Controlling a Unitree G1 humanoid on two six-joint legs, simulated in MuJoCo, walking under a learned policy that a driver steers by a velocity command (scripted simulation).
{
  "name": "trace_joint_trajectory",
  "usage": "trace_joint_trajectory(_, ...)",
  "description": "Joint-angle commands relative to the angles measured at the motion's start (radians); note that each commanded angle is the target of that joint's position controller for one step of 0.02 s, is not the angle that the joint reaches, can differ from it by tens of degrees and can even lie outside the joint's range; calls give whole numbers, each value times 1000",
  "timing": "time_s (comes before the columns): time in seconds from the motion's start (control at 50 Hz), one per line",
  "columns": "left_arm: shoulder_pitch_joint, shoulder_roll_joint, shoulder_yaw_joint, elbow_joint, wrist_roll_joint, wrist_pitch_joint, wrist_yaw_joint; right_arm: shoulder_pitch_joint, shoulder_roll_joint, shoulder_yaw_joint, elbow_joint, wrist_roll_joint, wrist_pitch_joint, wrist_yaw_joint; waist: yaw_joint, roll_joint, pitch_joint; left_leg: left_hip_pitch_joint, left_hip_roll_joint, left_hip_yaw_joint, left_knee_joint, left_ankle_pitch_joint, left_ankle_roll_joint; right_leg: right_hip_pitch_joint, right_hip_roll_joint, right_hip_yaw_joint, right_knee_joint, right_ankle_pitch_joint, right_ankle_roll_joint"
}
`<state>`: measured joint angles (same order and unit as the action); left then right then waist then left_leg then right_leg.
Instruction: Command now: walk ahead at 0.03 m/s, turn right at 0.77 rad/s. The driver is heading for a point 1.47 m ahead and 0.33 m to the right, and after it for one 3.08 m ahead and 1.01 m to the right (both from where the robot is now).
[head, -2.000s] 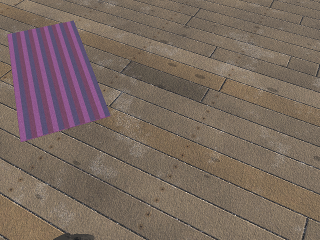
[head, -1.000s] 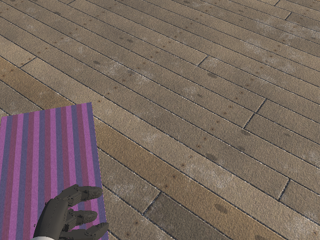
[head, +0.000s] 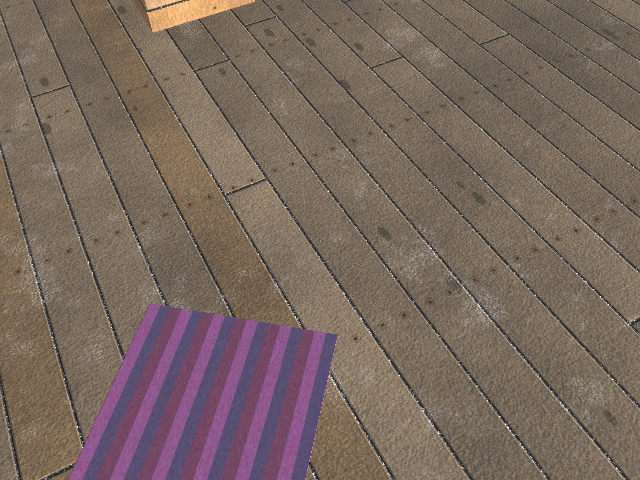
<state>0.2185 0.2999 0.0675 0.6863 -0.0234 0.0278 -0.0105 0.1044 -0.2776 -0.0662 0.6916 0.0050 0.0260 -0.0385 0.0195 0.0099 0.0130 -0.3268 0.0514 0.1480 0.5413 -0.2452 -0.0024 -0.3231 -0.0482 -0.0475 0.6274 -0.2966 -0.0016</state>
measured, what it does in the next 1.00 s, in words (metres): steps on the spot, turning right: left foot, then right foot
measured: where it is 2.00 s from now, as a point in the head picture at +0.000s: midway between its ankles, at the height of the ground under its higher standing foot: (500, 395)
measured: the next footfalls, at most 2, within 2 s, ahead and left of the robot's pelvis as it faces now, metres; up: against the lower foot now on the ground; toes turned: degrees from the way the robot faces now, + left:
left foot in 0.54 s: +0.17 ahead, +0.05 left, +0.00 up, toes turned -36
right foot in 0.88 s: +0.00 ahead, -0.14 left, +0.00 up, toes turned -28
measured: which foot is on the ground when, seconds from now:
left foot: down 0.00-0.00, up 0.02-0.52, down 0.54-0.90, up 0.92-1.00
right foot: down 0.00-0.54, up 0.56-0.86, down 0.88-1.00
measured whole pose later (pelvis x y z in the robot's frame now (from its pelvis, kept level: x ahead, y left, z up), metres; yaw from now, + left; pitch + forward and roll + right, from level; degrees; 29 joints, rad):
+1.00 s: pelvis +0.06 -0.03 +0.01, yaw -33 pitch +1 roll +0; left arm 0.30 0.26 0.03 0.67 0.01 0.00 0.01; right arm 0.21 -0.27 -0.04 0.77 0.03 -0.02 0.00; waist 0.01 0.01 -0.01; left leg -0.38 -0.01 -0.01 0.81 -0.42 0.00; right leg -0.18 0.01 0.07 0.47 -0.31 -0.01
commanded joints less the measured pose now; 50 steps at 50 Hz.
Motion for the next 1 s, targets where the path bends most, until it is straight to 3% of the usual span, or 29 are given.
trace_joint_trajectory(0.02, 109, 291, 87, -63, 19, -14, 17, 20, -54, -28, -87, -35, -14, 4, -30, -347, -94, -293, -9, 1, 429, -298, -47, 304, -285, 495, -220, 729, -214)
trace_joint_trajectory(0.04, 130, 276, 80, -93, 53, -30, 7, -113, -84, -30, -126, -44, -30, 6, 54, -292, -147, -440, -107, -172, 604, -426, -58, 328, -334, 607, -246, 824, -350)
trace_joint_trajectory(0.06, 111, 258, 78, -94, 59, -45, 1, -121, -106, -38, -120, -22, -36, 7, 39, -180, -151, -464, -89, -233, 679, -359, -42, 339, -286, 536, -243, 775, -322)
trace_joint_trajectory(0.08, 57, 234, 77, -101, 34, -50, 7, -94, -111, -41, -100, -13, -37, 1, 4, -121, -136, -480, -74, -248, 675, -270, -37, 340, -228, 471, -226, 725, -264)
trace_joint_trajectory(0.1, 20, 202, 69, -112, 8, -41, 17, -86, -109, -42, -84, -17, -33, -8, -7, -95, -133, -469, -58, -254, 646, -216, -42, 313, -198, 438, -224, 669, -225)
trace_joint_trajectory(0.12, -6, 181, 60, -125, -7, -31, 27, -84, -111, -44, -84, -20, -31, -11, -21, -100, -125, -438, -57, -260, 633, -177, -47, 282, -174, 415, -222, 675, -207)
trace_joint_trajectory(0.18, 5, 186, 64, -139, 3, -13, 47, -76, -86, -35, -73, -12, -37, -4, -24, -116, -158, -404, -98, -264, 565, -91, -66, 291, -129, 422, -216, 665, -194)
trace_joint_trajectory(0.26, 15, 203, 72, -152, -3, 0, 63, -110, -85, -33, -66, -3, -44, -1, -13, -140, -148, -383, -129, -292, 382, -51, -83, 296, -101, 489, -206, 562, -175)
trace_joint_trajectory(0.4, -23, 213, 77, -193, 2, 19, 64, -139, -107, -41, -53, 2, -67, 18, 4, -187, -121, -242, -156, -323, 180, -41, -76, 220, -59, 622, -177, 484, -167)
trace_joint_trajectory(0.46, -49, 197, 68, -207, 6, 21, 59, -100, -125, -45, -37, 0, -78, 32, 7, -202, -148, -141, -133, -307, 86, -36, -57, 229, -54, 632, -132, 551, -161)
trace_joint_trajectory(0.5, -73, 182, 57, -212, 2, 23, 55, -65, -127, -48, -28, 0, -84, 41, -12, -191, -140, -6, -118, -277, -62, 60, -34, 181, -25, 634, -111, 492, -144)
trace_joint_trajectory(0.52, -69, 168, 49, -209, 1, 21, 52, -51, -128, -50, -25, -3, -85, 43, -21, -162, -132, 92, -92, -275, -156, 188, -16, 135, 4, 620, -95, 392, -123)
trace_joint_trajectory(0.54, -10, 126, 34, -199, 17, 19, 45, -52, -162, -53, -39, -17, -80, 39, 3, -38, -165, 218, 47, -402, -173, 320, 44, 61, 64, 557, 9, 99, -83)
trace_joint_trajectory(0.56, 81, 95, 22, -187, 31, 12, 41, -70, -207, -56, -56, -33, -67, 32, 56, 205, -148, 295, 227, -586, -160, 632, 177, -78, 225, 395, 213, -375, -17)
trace_joint_trajectory(0.58, 41, 177, 46, -207, 24, 0, 44, 10, -209, -61, -28, -36, -66, 35, 14, 275, -129, 251, 355, -780, -203, 590, 329, -202, 221, 308, 422, -448, 42)
trace_joint_trajectory(0.6, 14, 233, 64, -184, 17, -3, 47, -4, -174, -52, -38, -20, -67, 32, 3, 165, -105, 217, 320, -712, -192, 467, 319, -222, 160, 290, 542, -355, 65)
trace_joint_trajectory(0.62, -11, 227, 65, -167, 16, 4, 48, -25, -136, -40, -41, -10, -60, 25, -3, 108, -90, 189, 244, -603, -181, 373, 263, -213, 147, 278, 576, -279, 79)
trace_joint_trajectory(0.64, -16, 191, 56, -156, 16, 14, 49, -34, -118, -28, -48, -2, -52, 21, -8, 88, -80, 172, 196, -541, -185, 321, 228, -207, 147, 265, 599, -249, 90)
trace_joint_trajectory(0.7, -25, 100, 22, -159, 11, 10, 37, -28, -116, -16, -32, -10, -34, 12, -11, 121, -61, 145, 115, -421, -210, 285, 204, -164, 128, 180, 485, -183, 96)
trace_joint_trajectory(0.74, -40, 64, 5, -160, 16, 2, 34, -17, -117, -14, -25, -12, -25, 11, -24, 160, -78, 168, 100, -389, -205, 280, 205, -105, 89, 131, 297, -184, 97)
trace_joint_trajectory(0.8, -46, 67, 3, -145, 11, -5, 32, 23, -153, -22, -13, -7, -16, 16, -56, 195, -95, 182, 126, -411, -191, 288, 223, 2, 66, 85, 63, -150, 87)
trace_joint_trajectory(0.86, 20, 60, 6, -99, 19, -10, 31, 42, -127, -6, 4, 11, -19, 20, -14, 151, -89, 121, 109, -396, -146, 273, 176, 182, 82, 67, -274, 98, 41)
trace_joint_trajectory(0.88, 16, 87, 6, -110, 34, -11, 35, 76, -112, 1, 15, 6, -30, 24, -24, 109, -102, 55, 96, -382, -129, 220, 117, 273, 31, 134, -276, 189, 11)
trace_joint_trajectory(0.9, 64, 124, 10, -112, 44, -9, 42, 89, -62, 19, 11, -23, -46, 35, -32, -43, -168, -25, 21, -291, -24, -17, 49, 371, -94, 255, -252, 217, -37)
trace_joint_trajectory(0.92, 107, 189, 36, -74, 42, -8, 30, 57, -53, 17, -6, -4, -56, 37, -11, -244, -126, -99, -98, -133, 67, -210, 3, 263, -146, 363, -313, -274, -136)
trace_joint_trajectory(0.94, 128, 195, 41, -83, 36, -19, 24, -36, -120, 1, -30, 12, -66, 36, 59, -246, -17, -188, -92, -107, 204, -228, -21, 203, -211, 511, -443, -566, -201)
trace_joint_trajectory(0.96, 151, 192, 37, -66, 40, -35, 28, -99, -154, -16, -55, 32, -72, 38, 75, -252, 79, -315, -54, -149, 338, -253, -6, 179, -269, 614, -513, -609, -233)
trace_joint_trajectory(0.98, 151, 178, 30, -58, 34, -56, 32, -73, -147, -23, -49, 41, -79, 40, 52, -239, 123, -403, -20, -180, 422, -254, 14, 204, -278, 632, -522, -563, -239)
trace_joint_trajectory(1.0, 147, 153, 24, -54, 19, -75, 33, -50, -129, -20, -47, 38, -91, 47, 38, -217, 133, -480, 13, -206, 437, -191, 29, 262, -277, 615, -510, -489, -232)
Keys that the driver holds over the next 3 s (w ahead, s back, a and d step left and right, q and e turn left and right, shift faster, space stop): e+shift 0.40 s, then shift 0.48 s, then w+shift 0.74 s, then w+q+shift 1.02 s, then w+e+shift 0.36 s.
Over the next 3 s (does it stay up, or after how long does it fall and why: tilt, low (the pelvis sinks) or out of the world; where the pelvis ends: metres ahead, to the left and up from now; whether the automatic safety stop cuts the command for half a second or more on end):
stays up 1.58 -0.35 -0.01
